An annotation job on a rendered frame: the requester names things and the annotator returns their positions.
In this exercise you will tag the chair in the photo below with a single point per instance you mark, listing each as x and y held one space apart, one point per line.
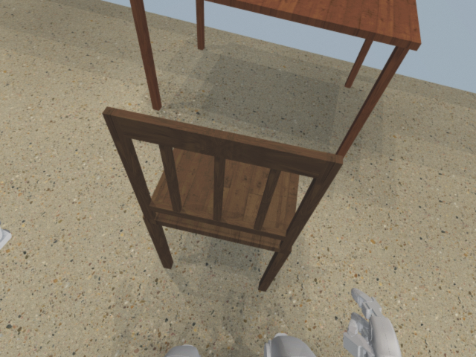
222 184

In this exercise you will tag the robot right hand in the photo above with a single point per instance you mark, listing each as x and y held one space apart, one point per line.
378 338

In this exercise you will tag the robot right thigh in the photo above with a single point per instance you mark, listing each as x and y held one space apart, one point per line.
287 346

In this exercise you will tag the table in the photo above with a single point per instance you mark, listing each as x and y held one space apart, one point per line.
393 22

